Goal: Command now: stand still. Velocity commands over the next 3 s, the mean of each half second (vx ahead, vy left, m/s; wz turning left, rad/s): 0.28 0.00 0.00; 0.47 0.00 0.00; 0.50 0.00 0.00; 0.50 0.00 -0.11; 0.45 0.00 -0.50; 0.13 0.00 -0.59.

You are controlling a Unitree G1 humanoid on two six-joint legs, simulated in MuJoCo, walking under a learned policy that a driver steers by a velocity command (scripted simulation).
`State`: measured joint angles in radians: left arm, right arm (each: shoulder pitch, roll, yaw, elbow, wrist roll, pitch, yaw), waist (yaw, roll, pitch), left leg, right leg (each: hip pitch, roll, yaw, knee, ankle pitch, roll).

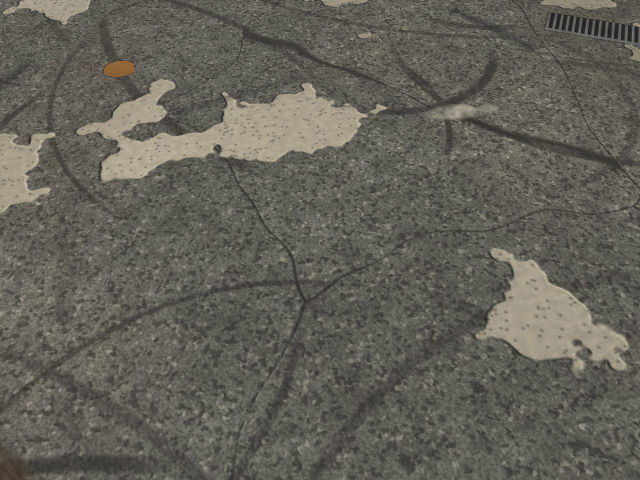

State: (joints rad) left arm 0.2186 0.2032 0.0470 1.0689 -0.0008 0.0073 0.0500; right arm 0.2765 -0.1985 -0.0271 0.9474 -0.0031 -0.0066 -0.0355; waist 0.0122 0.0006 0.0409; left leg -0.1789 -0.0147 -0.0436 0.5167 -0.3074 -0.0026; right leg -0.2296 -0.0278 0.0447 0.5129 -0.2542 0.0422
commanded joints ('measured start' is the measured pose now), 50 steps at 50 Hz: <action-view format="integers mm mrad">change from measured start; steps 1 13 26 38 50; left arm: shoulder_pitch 29 333 299 315 -69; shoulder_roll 98 124 144 87 106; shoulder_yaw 14 34 -8 -16 22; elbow -11 70 -12 -60 -215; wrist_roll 0 -17 4 -26 -4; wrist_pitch -6 -102 -96 -121 -95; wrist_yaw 3 -41 -29 -50 -36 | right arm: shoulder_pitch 40 -71 -335 119 10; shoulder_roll -94 -96 -59 -229 -178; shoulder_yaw -16 -22 -14 -67 -36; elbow -13 -53 -153 -38 1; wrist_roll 1 30 30 19 2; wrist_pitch -9 -50 -89 -88 -105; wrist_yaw -4 12 59 74 41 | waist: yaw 0 126 72 -134 -23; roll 2 -97 -93 201 36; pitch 7 39 95 -341 26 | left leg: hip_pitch -77 -392 -501 546 6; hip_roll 21 41 74 373 205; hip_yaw -14 -30 90 -722 -85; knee -116 158 173 -261 -431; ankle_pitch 133 -128 294 -213 292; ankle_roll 15 65 9 310 232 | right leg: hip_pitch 44 320 180 -439 -473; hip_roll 4 -118 -159 51 -134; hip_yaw -11 178 65 109 6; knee -71 -177 -426 852 333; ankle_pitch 128 -129 248 -291 266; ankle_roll -20 -153 -214 -86 -48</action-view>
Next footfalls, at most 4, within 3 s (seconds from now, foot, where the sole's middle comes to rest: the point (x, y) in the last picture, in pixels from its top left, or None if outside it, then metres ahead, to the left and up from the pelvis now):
0.70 left None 0.42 0.11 -0.77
1.26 right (391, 379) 0.75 -0.12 -0.77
1.82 left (291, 273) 1.05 0.12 -0.77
2.38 right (390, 204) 1.32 -0.15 -0.77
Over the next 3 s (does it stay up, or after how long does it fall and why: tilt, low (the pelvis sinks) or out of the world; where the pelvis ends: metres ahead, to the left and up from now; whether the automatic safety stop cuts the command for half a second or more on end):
stays up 1.38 -0.08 0.00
